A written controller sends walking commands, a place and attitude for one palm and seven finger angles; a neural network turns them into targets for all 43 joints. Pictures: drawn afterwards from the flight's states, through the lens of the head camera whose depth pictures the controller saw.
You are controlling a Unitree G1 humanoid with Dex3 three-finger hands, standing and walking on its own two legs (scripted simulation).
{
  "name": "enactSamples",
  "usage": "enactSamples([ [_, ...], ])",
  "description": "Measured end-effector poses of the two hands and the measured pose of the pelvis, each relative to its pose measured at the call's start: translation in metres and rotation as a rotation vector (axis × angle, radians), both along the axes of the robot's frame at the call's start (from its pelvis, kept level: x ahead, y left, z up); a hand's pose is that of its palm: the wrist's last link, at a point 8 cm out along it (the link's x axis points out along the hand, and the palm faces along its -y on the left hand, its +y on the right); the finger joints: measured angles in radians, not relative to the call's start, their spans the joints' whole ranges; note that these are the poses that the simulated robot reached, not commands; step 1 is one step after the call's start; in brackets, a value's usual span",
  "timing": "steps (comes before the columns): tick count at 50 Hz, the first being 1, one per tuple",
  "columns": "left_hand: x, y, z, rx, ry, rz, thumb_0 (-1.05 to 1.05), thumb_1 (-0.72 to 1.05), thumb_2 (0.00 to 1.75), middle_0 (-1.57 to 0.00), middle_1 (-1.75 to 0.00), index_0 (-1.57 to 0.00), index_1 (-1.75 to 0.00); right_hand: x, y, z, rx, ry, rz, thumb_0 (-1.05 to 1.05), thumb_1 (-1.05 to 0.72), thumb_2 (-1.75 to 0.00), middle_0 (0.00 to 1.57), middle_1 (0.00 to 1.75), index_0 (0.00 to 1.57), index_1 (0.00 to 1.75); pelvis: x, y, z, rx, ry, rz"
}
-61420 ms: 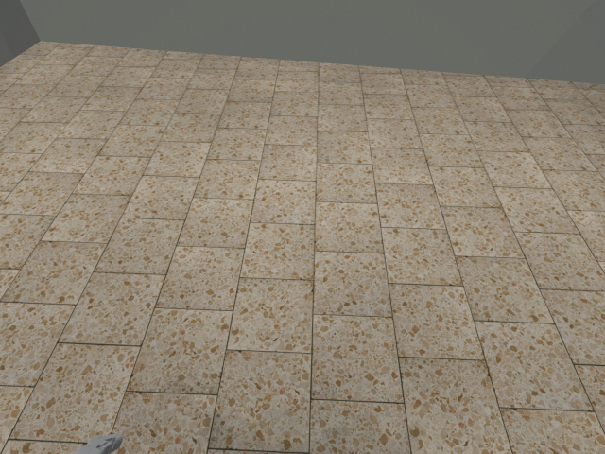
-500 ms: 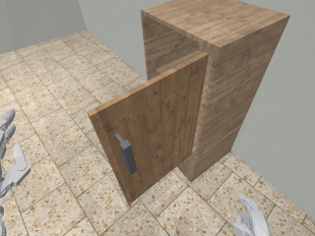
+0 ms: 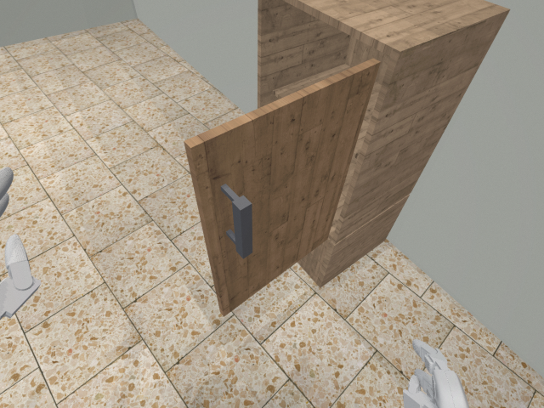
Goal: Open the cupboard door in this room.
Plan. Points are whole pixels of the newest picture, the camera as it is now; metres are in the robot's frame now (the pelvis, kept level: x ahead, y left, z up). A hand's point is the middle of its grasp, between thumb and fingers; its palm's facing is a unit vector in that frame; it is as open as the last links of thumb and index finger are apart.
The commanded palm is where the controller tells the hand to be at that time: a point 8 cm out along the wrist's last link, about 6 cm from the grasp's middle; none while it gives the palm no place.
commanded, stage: step back with the hand held close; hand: left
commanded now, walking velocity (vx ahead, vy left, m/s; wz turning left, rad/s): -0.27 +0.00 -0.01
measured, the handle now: (236, 222) +0.41 +0.09 +0.01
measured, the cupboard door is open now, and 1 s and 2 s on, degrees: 93 93 93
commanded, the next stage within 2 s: stop stepping back and stand still in 1.28 s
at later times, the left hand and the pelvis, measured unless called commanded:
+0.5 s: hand out of the picture +0.15 +0.27 +0.17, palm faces +0.45 -0.75 -0.48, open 7.4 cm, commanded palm +0.09 +0.29 +0.19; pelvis -0.06 -0.01 +0.00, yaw -1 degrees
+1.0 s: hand out of the picture +0.10 +0.29 +0.16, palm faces +0.37 -0.82 -0.44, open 7.4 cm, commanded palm +0.04 +0.32 +0.19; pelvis -0.11 +0.02 +0.00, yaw -1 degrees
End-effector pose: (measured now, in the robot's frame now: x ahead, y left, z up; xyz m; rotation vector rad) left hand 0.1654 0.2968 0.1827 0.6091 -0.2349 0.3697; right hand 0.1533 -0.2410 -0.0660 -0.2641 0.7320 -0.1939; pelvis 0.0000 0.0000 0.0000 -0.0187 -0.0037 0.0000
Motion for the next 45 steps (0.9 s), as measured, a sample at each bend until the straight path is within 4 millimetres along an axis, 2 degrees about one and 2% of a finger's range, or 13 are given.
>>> enactSamples([
  [4,-0.016,0.004,0.001,0.008,-0.034,0.031,0.01,0.89,0.9,-0.21,-0.31,-0.21,-0.3,-0.007,0.008,-0.008,0.018,0.01,0.032,0.02,-0.9,-0.9,0.21,0.3,0.21,0.3,-0.01,-0.002,-0.004,-0.001,0.0,0.005],
  [8,-0.026,-0.001,0.0,-0.02,-0.047,0.019,0.01,0.89,0.9,-0.21,-0.31,-0.21,-0.3,-0.013,0.012,-0.01,0.029,0.005,0.05,0.02,-0.9,-0.9,0.21,0.31,0.21,0.3,-0.021,-0.002,-0.004,-0.01,-0.004,0.003],
  [16,-0.038,0.0,0.0,-0.001,-0.056,-0.041,0.01,0.89,0.9,-0.21,-0.31,-0.21,-0.3,-0.029,0.009,-0.004,-0.004,-0.013,0.035,0.02,-0.9,-0.9,0.21,0.31,0.21,0.3,-0.04,0.003,-0.006,-0.021,0.002,0.004],
  [23,-0.058,0.009,0.007,0.017,-0.064,0.015,0.01,0.89,0.9,-0.21,-0.31,-0.22,-0.3,-0.041,0.006,-0.001,-0.005,-0.008,0.051,0.02,-0.9,-0.9,0.21,0.3,0.21,0.3,-0.05,-0.004,-0.002,-0.031,0.036,0.013],
  [26,-0.064,0.0,0.002,-0.015,-0.055,0.016,0.01,0.89,0.9,-0.21,-0.31,-0.21,-0.3,-0.044,0.004,-0.004,0.011,-0.005,0.072,0.02,-0.9,-0.9,0.21,0.3,0.21,0.3,-0.06,-0.01,-0.003,-0.005,0.077,-0.027],
  [29,-0.061,-0.015,-0.005,-0.064,-0.029,-0.034,0.01,0.89,0.9,-0.21,-0.31,-0.21,-0.3,-0.052,0.001,-0.007,0.021,0.017,0.063,0.02,-0.9,-0.9,0.21,0.3,0.21,0.3,-0.076,-0.012,0.0,-0.03,0.065,-0.04],
  [34,-0.063,-0.026,-0.005,-0.05,-0.014,-0.151,0.01,0.89,0.9,-0.21,-0.31,-0.21,-0.3,-0.072,-0.005,0.0,0.014,-0.004,0.001,0.02,-0.9,-0.9,0.21,0.31,0.21,0.3,-0.085,-0.012,-0.001,-0.039,0.031,-0.024],
  [41,-0.085,-0.001,0.006,0.006,-0.043,-0.15,0.01,0.88,0.9,-0.22,-0.31,-0.22,-0.3,-0.098,-0.01,0.007,-0.045,-0.007,-0.031,0.02,-0.9,-0.9,0.21,0.3,0.21,0.3,-0.092,0.0,-0.002,-0.056,0.013,-0.012],
  [45,-0.096,0.016,0.003,-0.021,-0.059,-0.102,0.01,0.89,0.9,-0.21,-0.31,-0.22,-0.3,-0.109,-0.004,0.005,-0.062,0.02,-0.029,0.02,-0.9,-0.9,0.2,0.3,0.2,0.3,-0.098,0.01,-0.002,-0.062,0.014,-0.01],
])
